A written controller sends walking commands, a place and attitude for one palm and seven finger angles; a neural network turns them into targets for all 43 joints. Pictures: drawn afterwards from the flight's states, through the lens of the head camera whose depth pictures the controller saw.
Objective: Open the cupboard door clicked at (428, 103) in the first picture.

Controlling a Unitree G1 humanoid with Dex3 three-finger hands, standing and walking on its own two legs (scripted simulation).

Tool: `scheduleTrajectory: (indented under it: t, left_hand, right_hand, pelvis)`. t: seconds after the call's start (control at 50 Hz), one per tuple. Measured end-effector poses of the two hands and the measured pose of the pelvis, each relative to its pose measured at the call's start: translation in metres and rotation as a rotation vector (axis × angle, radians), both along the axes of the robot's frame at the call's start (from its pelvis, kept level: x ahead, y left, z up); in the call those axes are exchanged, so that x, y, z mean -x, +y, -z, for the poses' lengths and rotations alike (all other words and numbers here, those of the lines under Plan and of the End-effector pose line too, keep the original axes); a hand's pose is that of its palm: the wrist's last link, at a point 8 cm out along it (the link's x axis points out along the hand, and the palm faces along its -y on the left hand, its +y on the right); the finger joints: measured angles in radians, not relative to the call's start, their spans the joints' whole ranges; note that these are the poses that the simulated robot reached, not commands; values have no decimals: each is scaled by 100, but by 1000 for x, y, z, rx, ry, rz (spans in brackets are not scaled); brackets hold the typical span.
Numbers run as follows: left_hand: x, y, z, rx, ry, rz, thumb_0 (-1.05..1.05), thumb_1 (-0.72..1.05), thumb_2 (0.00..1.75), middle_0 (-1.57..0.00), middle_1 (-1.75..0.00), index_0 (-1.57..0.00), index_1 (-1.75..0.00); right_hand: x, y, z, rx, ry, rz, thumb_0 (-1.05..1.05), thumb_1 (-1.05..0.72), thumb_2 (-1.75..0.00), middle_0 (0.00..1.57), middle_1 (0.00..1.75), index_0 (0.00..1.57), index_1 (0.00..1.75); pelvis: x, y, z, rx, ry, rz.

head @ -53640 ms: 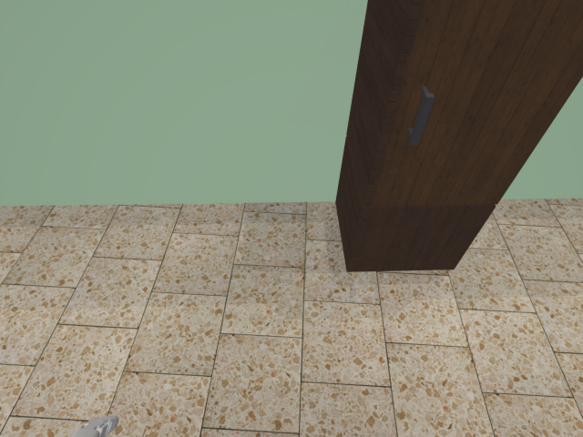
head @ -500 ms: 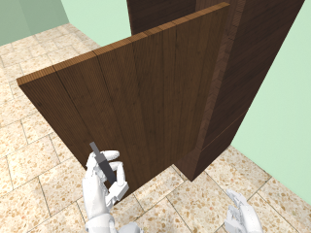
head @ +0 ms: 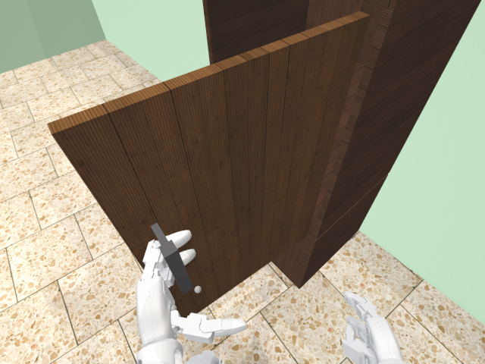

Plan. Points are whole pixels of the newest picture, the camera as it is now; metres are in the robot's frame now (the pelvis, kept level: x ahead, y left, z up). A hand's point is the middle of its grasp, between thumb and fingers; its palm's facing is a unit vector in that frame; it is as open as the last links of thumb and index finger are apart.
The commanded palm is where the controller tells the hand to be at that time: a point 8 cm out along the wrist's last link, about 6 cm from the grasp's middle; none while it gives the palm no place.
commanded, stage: open thumb and fingers to let go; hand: left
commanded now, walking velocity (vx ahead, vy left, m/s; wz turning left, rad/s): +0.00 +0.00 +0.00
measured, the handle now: (172, 260) +0.26 +0.12 +0.07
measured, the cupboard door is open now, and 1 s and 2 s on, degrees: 84 86 85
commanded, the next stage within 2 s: slide the hand sideways off the handle in 0.16 s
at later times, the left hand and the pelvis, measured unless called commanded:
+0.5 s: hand (195, 325) +0.18 +0.07 +0.06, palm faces -0.17 -0.98 +0.03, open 16.0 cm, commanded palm +0.16 +0.12 +0.06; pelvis -0.02 +0.02 -0.01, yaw -1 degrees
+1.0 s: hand (169, 335) +0.16 +0.11 +0.06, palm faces -0.08 -1.00 +0.03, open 15.8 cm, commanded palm +0.12 +0.16 +0.06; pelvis -0.01 +0.04 -0.01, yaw -2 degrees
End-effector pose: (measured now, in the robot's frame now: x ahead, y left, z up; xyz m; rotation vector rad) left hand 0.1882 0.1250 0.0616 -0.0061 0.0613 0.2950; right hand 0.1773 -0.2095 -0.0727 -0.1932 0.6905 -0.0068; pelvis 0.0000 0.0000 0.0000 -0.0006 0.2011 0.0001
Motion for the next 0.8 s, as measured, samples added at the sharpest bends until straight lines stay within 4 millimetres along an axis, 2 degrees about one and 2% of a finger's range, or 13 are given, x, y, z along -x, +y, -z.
scheduleTrajectory:
  t: [0.12, 0.3, 0.48, 0.64, 0.8]
  left_hand:
    - [1, 0, 0, 1, 6, 26, -1, -48, 30, -26, -78, -30, -80]
    - [3, 4, 0, -9, 1, 44, -1, -50, 30, -37, -62, -40, -65]
    - [22, 7, 0, 13, -27, 455, -1, -50, 30, -20, -40, -19, -41]
    - [24, 6, 0, 66, -42, 452, -1, -50, 30, -17, -32, -21, -35]
    - [28, 17, 1, 23, -26, 434, -1, -50, 30, -21, -33, -23, -34]
  right_hand:
    - [3, 7, -2, -8, -7, -1, 1, -90, -90, 20, 30, 20, 30]
    - [3, 15, -2, -14, -19, -20, 1, -90, -90, 20, 30, 20, 30]
    - [17, 12, 2, -4, -27, 23, 1, -90, -90, 21, 30, 21, 30]
    - [32, 18, 0, -1, -27, 71, 1, -90, -90, 20, 30, 20, 30]
    - [31, 29, -2, -21, -20, 68, 1, -90, -90, 20, 30, 20, 30]
  pelvis:
    - [2, 4, 0, 6, -8, 2]
    - [7, 9, 1, 14, -12, -2]
    - [15, 20, 8, 21, -5, 2]
    - [17, 31, 12, 23, 5, 29]
    - [15, 36, 14, 27, 4, 38]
